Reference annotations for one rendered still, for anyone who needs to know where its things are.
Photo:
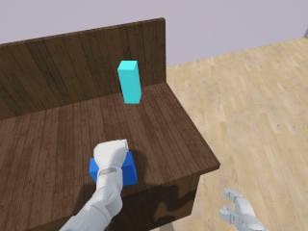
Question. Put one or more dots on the robot left forearm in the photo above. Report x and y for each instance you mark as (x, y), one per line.
(104, 204)

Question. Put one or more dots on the right robot hand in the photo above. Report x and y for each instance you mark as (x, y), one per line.
(242, 208)

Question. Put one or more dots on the left robot hand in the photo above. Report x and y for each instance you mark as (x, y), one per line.
(111, 153)

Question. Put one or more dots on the robot right forearm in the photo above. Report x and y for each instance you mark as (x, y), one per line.
(251, 223)

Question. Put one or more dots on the table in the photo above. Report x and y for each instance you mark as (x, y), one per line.
(60, 96)

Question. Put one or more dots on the sponge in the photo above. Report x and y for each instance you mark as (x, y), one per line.
(129, 172)

